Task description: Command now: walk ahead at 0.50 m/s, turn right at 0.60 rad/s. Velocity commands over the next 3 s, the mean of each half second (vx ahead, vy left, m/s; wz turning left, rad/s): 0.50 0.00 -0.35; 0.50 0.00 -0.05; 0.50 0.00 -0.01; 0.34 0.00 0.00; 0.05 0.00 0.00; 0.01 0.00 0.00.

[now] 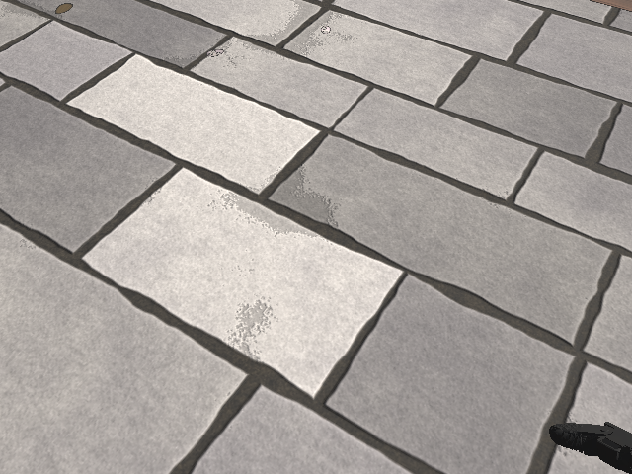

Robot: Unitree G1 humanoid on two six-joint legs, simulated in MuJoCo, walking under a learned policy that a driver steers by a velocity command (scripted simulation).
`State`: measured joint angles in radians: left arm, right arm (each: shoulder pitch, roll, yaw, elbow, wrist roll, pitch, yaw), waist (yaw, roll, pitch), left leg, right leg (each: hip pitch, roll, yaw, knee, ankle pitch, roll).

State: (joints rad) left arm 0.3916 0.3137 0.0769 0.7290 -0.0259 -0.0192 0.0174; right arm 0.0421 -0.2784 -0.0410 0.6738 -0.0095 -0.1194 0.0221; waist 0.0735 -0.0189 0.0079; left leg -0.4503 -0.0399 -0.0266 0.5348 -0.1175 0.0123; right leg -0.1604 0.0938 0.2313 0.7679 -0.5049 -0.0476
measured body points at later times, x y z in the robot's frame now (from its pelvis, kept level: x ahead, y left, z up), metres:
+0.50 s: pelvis +0.26 -0.06 +0.00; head +0.29 -0.08 +0.45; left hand +0.53 +0.13 -0.06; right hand +0.20 -0.34 -0.13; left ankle +0.11 +0.12 -0.68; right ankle +0.33 -0.17 -0.72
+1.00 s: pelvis +0.54 -0.07 +0.00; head +0.57 -0.07 +0.45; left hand +0.58 +0.22 -0.13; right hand +0.71 -0.34 -0.08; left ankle +0.67 +0.01 -0.72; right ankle +0.34 -0.17 -0.71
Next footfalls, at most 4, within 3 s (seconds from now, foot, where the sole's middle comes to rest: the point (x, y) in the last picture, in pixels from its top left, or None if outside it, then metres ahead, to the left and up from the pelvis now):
0.44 right None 0.37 -0.18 -0.76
0.98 left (354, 370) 0.71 0.00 -0.76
1.50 right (471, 287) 0.96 -0.28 -0.76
1.96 left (400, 208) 1.22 -0.11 -0.76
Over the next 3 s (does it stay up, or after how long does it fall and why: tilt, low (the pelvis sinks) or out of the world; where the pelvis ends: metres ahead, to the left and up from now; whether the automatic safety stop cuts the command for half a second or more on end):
stays up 1.13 -0.22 0.02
